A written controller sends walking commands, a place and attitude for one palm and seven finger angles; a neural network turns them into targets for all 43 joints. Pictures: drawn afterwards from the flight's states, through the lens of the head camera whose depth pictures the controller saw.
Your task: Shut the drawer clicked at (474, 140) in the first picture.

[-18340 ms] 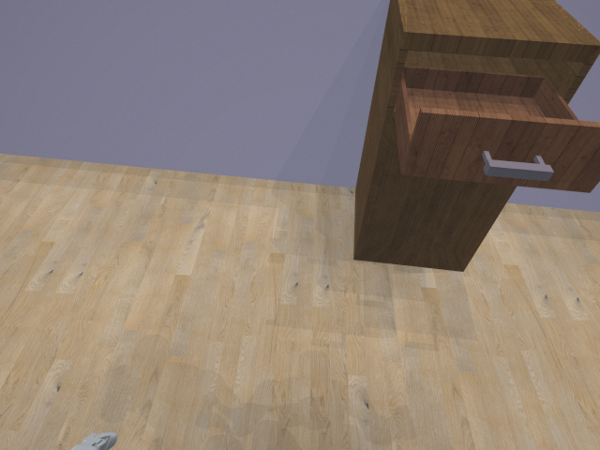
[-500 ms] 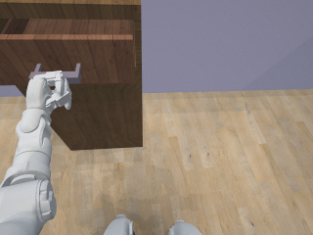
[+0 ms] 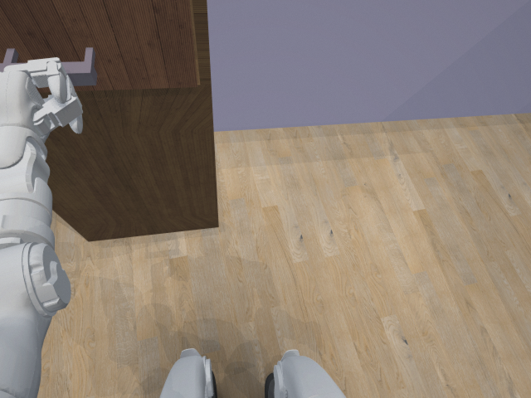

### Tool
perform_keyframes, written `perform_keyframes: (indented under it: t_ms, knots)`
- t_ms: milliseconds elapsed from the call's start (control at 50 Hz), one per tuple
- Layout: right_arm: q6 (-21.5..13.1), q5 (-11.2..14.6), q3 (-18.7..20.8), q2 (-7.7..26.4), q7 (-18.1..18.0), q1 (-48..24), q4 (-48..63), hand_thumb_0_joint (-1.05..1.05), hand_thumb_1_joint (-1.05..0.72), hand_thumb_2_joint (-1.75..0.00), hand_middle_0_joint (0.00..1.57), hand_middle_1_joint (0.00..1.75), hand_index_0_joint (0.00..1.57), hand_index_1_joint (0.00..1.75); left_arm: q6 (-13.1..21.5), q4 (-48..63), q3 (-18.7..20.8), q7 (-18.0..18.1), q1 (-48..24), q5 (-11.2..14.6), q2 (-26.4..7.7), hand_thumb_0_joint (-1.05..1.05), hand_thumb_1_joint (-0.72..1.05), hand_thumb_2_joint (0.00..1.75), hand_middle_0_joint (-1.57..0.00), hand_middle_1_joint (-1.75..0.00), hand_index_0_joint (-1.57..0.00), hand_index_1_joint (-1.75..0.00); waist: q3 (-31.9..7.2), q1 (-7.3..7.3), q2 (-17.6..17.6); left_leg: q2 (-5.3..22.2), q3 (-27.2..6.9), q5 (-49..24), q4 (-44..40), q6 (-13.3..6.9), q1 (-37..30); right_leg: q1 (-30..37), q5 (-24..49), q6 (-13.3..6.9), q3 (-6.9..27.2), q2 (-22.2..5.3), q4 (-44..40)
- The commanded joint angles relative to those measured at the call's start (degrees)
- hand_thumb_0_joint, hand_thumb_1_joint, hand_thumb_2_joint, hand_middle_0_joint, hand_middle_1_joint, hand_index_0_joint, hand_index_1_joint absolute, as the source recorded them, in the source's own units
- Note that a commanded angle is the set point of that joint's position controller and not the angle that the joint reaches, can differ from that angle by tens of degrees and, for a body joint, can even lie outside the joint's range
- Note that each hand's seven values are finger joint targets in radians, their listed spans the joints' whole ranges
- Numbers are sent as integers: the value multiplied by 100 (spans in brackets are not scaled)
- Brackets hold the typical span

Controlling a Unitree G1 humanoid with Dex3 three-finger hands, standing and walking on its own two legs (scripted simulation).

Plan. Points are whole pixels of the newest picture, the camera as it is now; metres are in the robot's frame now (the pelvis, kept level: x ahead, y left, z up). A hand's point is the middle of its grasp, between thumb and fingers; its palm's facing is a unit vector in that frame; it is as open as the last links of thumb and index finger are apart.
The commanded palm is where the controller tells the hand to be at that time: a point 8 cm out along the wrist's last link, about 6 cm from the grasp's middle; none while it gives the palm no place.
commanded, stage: push the drawer shut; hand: left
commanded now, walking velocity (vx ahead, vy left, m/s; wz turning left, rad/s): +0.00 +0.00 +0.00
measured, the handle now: (50, 64) +0.59 +0.27 +0.09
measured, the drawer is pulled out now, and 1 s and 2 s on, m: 0.01 0.00 0.00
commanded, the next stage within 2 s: pull the fist back off the drawer in 0.60 s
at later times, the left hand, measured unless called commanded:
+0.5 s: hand (60, 93) +0.54 +0.24 +0.09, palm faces +0.08 -1.00 -0.03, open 3.0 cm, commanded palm +0.56 +0.26 +0.09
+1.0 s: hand (62, 92) +0.54 +0.24 +0.09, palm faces +0.08 -1.00 -0.04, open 3.1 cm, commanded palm +0.54 +0.26 +0.09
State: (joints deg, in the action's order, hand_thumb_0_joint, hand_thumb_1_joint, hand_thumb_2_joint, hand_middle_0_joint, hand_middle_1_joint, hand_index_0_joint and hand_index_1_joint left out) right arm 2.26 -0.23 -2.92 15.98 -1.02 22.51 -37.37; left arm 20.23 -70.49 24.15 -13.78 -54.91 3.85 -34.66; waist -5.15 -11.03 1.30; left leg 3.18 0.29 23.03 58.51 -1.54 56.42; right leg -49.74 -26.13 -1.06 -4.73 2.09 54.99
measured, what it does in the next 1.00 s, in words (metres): stands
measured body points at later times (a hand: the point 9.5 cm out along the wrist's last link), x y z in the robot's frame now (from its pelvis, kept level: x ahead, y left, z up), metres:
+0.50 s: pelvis -0.01 +0.01 -0.01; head +0.14 +0.05 +0.41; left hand +0.53 +0.30 +0.09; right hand -0.03 -0.25 -0.10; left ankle +0.04 +0.10 -0.67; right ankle +0.00 -0.11 -0.67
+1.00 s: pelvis -0.03 +0.01 -0.02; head +0.13 +0.05 +0.40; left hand +0.53 +0.29 +0.10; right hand -0.06 -0.25 -0.11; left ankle +0.04 +0.10 -0.67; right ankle +0.00 -0.11 -0.67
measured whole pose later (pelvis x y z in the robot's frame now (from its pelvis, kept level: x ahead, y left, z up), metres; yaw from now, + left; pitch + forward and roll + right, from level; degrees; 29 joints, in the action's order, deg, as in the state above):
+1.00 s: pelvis -0.03 +0.01 -0.02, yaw +0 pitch +24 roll -6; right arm -2.6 -1.7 -5.4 16.6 -1.1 25.1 -38.2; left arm 15.8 -76.9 20.9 -12.5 -68.7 0.5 -41.7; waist -4.4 -14.1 2.0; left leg 2.8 -1.8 21.5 63.2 -2.5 66.2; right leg -58.0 -24.6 -0.4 -6.8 1.9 58.3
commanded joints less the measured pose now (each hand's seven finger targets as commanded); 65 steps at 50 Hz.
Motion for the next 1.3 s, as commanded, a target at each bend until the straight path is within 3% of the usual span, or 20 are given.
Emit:
perform_keyframes:
  t_ms: [0, 80, 120, 180, 200, 340, 380, 420, 500, 520, 560, 680, 720, 840, 920, 980, 1040, 1120, 1240, 1280]
  knots:
    - [-26, -19, 381, 1119, -100, 1044, 292, 0, -90, -90, 20, 30, 20, 30, 257, 1117, 350, 30, -2867, 74, -1962, 0, 90, 90, -140, -160, -140, -160, -2617, -145, 755, -78, -356, -1448, -501, -109, -2224, 494, 1283, 52, 413, 91, -801]
    - [27, -51, 390, 1133, -66, 1175, 301, 0, -90, -90, 20, 30, 20, 30, 229, 1062, 495, -11, -2830, 64, -2101, 0, 90, 90, -140, -160, -140, -160, -2769, -115, 873, -57, -377, -1769, -434, -100, -2373, 430, 1486, 43, 381, 125, -755]
    - [44, -39, 395, 1127, -73, 1200, 263, 0, -90, -90, 20, 30, 20, 30, 199, 1061, 341, -20, -3112, 76, -1925, 0, 90, 90, -140, -160, -140, -160, -2608, -272, 759, -41, -404, -1637, -440, -114, -2361, 252, 1337, 66, 357, 136, -810]
    - [35, -74, 418, 1131, -56, 1263, 188, 0, -90, -90, 20, 30, 20, 30, 249, 1266, 292, 48, -3387, 28, -1883, 0, 90, 90, -140, -160, -140, -160, -2797, -267, 1238, -19, -504, -1753, -438, -64, -2801, -65, 1226, 17, 304, 142, -787]
    - [37, -82, 408, 1140, -55, 1280, 152, 0, -90, -90, 20, 30, 20, 30, 241, 1199, 219, 72, -3461, 14, -1807, 0, 90, 90, -140, -160, -140, -160, -2702, -340, 1188, 6, -578, -1731, -469, -48, -2886, -236, 1146, 9, 254, 147, -777]
    - [-67, -133, 367, 1203, -65, 1363, 6, 0, -90, -90, 20, 30, 20, 30, 188, 982, -30, 217, -4181, -99, -1669, 0, 90, 90, -140, -160, -140, -160, -2504, -611, 1228, 42, -788, -1211, -466, -55, -2860, -810, 732, -10, 176, 127, -709]
    - [-113, -144, 359, 1199, -54, 1346, -1, 0, -90, -90, 20, 30, 20, 30, 200, 1063, -176, 248, -4398, -127, -1537, 0, 90, 90, -140, -160, -140, -160, -2635, -625, 1507, 40, -841, -1111, -463, -24, -3006, -995, 655, -15, 160, 115, -668]
    - [-145, -156, 319, 1242, -70, 1368, -22, 0, -90, -90, 20, 30, 20, 30, 158, 916, -96, 291, -4460, -151, -1728, 0, 90, 90, -140, -160, -140, -160, -2515, -653, 1368, 61, -888, -862, -485, -31, -2805, -999, 533, -14, 141, 109, -638]
    - [-235, -164, 299, 1246, -78, 1354, -35, 0, -90, -90, 20, 30, 20, 30, 154, 1045, -299, 320, -4768, -181, -1573, 0, 90, 90, -140, -160, -140, -160, -2662, -705, 1614, 85, -964, -739, -466, -13, -2951, -1201, 472, -26, 127, 95, -571]
    - [-268, -155, 289, 1238, -65, 1324, -37, 0, -90, -90, 20, 30, 20, 30, 105, 924, -474, 325, -4750, -168, -1318, 0, 90, 90, -140, -160, -140, -160, -2523, -759, 1559, 77, -991, -526, -504, -20, -2869, -1289, 370, -21, 117, 94, -595]
    - [-314, -157, 274, 1293, -95, 1340, -61, 0, -90, -90, 20, 30, 20, 30, 104, 992, -393, 373, -4870, -180, -1500, 0, 90, 90, -140, -160, -140, -160, -2584, -777, 1559, 101, -1025, -441, -518, -33, -2844, -1315, 331, -17, 127, 79, -572]
    - [-496, -140, 234, 1324, -140, 1296, -104, 0, -90, -90, 20, 30, 20, 30, 22, 951, -535, 432, -4958, -179, -1419, 0, 90, 90, -140, -160, -140, -160, -2574, -843, 1577, 129, -1059, 115, -595, -46, -2711, -1442, 91, 8, 140, 53, -585]
    - [-543, -127, 211, 1322, -148, 1303, -90, 0, -90, -90, 20, 30, 20, 30, -44, 821, -509, 423, -4826, -160, -1450, 0, 90, 90, -140, -160, -140, -160, -2504, -836, 1380, 103, -999, 236, -594, -72, -2492, -1278, 30, 17, 154, 59, -627]
    - [-561, -137, 202, 1327, -135, 1391, -26, 0, -90, -90, 20, 30, 20, 30, -41, 856, -121, 355, -4801, -149, -1950, 0, 90, 90, -140, -160, -140, -160, -2633, -714, 1411, 60, -896, -27, -472, -77, -2322, -1004, 126, -14, 176, 95, -603]
    - [-529, -120, 200, 1311, -108, 1354, 35, 0, -90, -90, 20, 30, 20, 30, -118, 690, -218, 307, -4593, -140, -1789, 0, 90, 90, -140, -160, -140, -160, -2329, -706, 1243, 48, -867, 254, -520, -82, -2082, -1033, -14, -2, 172, 96, -634]
    - [-493, -137, 219, 1310, -97, 1399, 83, 0, -90, -90, 20, 30, 20, 30, -97, 792, 10, 289, -4582, -159, -2068, 0, 90, 90, -140, -160, -140, -160, -2550, -608, 1318, 22, -820, 17, -454, -82, -2099, -883, 89, -14, 192, 103, -603]
    - [-433, -162, 282, 1264, -37, 1438, 102, 0, -90, -90, 20, 30, 20, 30, -46, 1029, -97, 261, -4452, -141, -1737, 0, 90, 90, -140, -160, -140, -160, -2753, -562, 1501, 28, -908, -377, -480, -46, -2560, -979, 296, -47, 141, 118, -565]
    - [-328, -133, 329, 1231, 22, 1392, 159, 0, -90, -90, 20, 30, 20, 30, -63, 1122, 95, 211, -3774, -34, -1714, 0, 90, 90, -140, -160, -140, -160, -2822, -380, 1200, 12, -740, -626, -489, -62, -2578, -591, 408, -28, 172, 151, -701]
    - [-157, -90, 367, 1180, 50, 1302, 309, 0, -90, -90, 20, 30, 20, 30, 29, 1359, 325, 202, -2801, 17, -1773, 0, 90, 90, -140, -160, -140, -160, -2750, -73, 1087, -10, -607, -1076, -620, -52, -2700, -101, 687, -47, 187, 171, -792]
    - [-97, -71, 403, 1121, 71, 1227, 392, 0, -90, -90, 20, 30, 20, 30, 100, 1621, 276, 189, -2380, 71, -1568, 0, 90, 90, -140, -160, -140, -160, -2847, 61, 1131, -18, -523, -1470, -648, -35, -2892, 106, 975, -41, 187, 181, -814]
